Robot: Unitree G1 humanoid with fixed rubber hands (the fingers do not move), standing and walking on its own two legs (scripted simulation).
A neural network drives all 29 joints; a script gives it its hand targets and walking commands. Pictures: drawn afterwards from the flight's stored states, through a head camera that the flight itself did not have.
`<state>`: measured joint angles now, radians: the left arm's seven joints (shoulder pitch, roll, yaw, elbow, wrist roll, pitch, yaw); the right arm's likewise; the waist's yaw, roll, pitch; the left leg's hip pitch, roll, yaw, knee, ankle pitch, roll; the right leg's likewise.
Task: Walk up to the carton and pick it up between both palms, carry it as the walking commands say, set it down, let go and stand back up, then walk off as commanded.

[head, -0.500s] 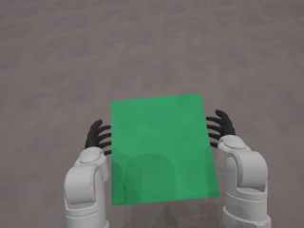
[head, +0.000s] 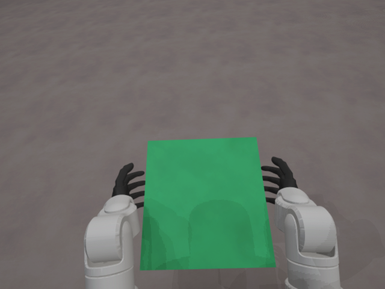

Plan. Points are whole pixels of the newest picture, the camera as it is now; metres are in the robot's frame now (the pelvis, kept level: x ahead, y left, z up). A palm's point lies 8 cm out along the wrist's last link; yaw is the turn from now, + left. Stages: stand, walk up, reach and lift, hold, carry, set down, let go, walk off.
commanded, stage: carry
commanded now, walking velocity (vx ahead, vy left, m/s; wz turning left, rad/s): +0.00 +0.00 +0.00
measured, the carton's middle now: (203, 206) +0.30 +0.00 +0.01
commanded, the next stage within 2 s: hold in 1.66 s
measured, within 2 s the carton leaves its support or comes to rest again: neither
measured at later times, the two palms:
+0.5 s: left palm (59, 232) +0.21 +0.26 +0.10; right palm (230, 213) +0.22 -0.04 +0.10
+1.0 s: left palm (66, 229) +0.21 +0.25 +0.10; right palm (236, 211) +0.23 -0.05 +0.10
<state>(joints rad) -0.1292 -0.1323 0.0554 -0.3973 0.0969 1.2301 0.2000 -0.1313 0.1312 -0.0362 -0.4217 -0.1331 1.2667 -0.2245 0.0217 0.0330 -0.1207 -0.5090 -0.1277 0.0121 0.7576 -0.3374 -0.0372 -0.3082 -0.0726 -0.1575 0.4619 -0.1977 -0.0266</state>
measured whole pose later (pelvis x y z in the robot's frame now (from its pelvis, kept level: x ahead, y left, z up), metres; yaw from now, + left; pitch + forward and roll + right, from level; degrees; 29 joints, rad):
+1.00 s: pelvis -0.03 +0.09 -0.01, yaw +1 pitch +3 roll +0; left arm -0.11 -0.13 0.05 -0.40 0.10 1.27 0.22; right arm -0.17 0.14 -0.05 -0.36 -0.13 1.28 -0.22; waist 0.00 0.02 -0.16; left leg -0.38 -0.03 0.02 0.47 -0.14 0.04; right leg -0.34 -0.05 -0.10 0.50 -0.21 0.00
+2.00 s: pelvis -0.02 +0.09 +0.00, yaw -6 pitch -2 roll +0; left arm -0.34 -0.17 0.24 0.33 0.28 0.72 0.15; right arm -0.37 0.13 -0.24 0.42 -0.24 0.66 -0.14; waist 0.00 -0.05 -0.09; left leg -0.24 -0.08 -0.07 0.48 -0.19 0.04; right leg -0.23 0.05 0.08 0.50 -0.22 -0.02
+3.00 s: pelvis -0.04 +0.07 -0.05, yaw -6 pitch +20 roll +0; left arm -0.51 -0.14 0.46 0.55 0.29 0.29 0.03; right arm -0.54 0.15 -0.39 0.61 -0.29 0.27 -0.08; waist 0.04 -0.01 -0.05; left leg -0.90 -0.08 -0.08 0.86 -0.29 0.01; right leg -0.89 0.09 0.06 0.87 -0.32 -0.03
